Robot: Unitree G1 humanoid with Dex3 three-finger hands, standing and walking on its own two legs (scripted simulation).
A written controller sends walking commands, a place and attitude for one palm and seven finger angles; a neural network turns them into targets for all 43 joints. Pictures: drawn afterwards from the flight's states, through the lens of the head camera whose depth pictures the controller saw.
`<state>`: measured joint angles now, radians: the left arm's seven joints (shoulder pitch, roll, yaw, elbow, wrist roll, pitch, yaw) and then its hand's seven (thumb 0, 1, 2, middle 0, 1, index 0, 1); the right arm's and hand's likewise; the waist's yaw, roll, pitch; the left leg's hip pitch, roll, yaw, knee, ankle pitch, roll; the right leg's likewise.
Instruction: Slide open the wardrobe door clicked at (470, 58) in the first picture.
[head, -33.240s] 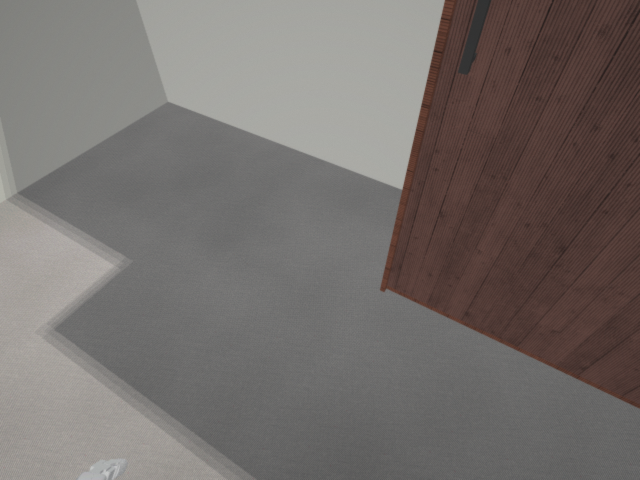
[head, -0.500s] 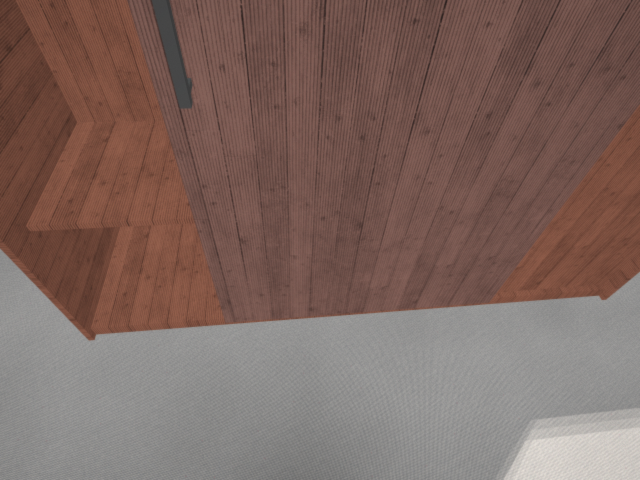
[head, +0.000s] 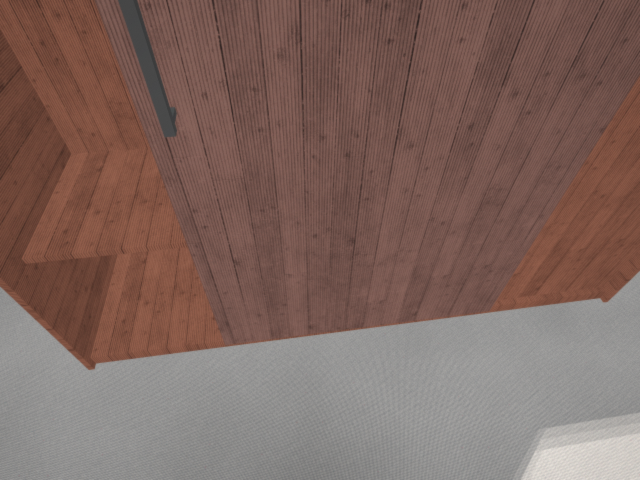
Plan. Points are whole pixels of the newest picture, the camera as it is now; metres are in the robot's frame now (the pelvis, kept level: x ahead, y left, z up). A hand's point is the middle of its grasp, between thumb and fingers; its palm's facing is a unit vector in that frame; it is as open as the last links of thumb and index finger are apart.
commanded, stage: look to check the result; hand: left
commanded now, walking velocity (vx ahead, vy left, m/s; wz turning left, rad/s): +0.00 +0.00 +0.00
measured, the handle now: (145, 41) +0.61 +0.28 +0.25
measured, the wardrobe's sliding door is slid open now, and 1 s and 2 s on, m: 0.43 0.43 0.43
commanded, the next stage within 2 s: stand and wait in 0.58 s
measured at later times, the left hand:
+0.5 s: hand out of the picture +0.09 +0.23 -0.16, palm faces -0.03 -0.94 -0.33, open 7.3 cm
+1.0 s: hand out of the picture +0.09 +0.23 -0.16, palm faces -0.04 -0.94 -0.33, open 7.3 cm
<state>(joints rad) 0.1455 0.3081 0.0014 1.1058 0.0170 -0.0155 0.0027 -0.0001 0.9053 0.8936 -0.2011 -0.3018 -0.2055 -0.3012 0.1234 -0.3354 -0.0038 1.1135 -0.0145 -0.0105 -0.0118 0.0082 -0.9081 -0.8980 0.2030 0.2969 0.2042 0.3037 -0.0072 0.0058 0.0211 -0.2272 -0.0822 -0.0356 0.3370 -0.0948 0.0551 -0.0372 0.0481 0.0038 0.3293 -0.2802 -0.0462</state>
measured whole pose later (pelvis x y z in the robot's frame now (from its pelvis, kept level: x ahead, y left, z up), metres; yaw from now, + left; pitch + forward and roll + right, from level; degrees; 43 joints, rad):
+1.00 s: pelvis +0.02 -0.01 +0.00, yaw -1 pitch -1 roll +1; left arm 0.15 0.31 0.01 1.12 0.01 -0.01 0.01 0.00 0.90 0.89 -0.20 -0.30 -0.21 -0.30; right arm 0.12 -0.33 0.00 1.12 -0.01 -0.01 -0.02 0.01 -0.91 -0.90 0.20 0.30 0.20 0.30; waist -0.01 -0.01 0.05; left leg -0.18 -0.07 -0.02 0.34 -0.14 0.04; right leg 0.03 0.06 0.03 0.28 -0.28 -0.06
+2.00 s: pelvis +0.02 -0.01 +0.00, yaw -2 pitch -1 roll +1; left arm 0.14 0.33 0.00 1.12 0.01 -0.01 0.01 0.00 0.90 0.89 -0.20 -0.30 -0.21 -0.30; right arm 0.10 -0.34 0.00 1.13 -0.01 0.00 -0.01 0.01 -0.91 -0.90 0.20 0.30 0.20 0.30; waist -0.01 0.00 0.06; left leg -0.18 -0.05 -0.01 0.33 -0.12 0.03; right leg 0.03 0.07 0.03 0.26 -0.26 -0.06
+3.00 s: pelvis +0.01 -0.01 +0.00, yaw -2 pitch -2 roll +0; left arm 0.13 0.33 0.00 1.12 0.01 -0.01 0.01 0.00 0.90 0.89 -0.20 -0.30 -0.21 -0.30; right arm 0.10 -0.34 0.00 1.14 -0.01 0.00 -0.01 0.01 -0.91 -0.90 0.20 0.30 0.20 0.30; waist -0.01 0.00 0.06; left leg -0.17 -0.06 -0.01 0.31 -0.11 0.04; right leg 0.03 0.06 0.03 0.25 -0.26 -0.06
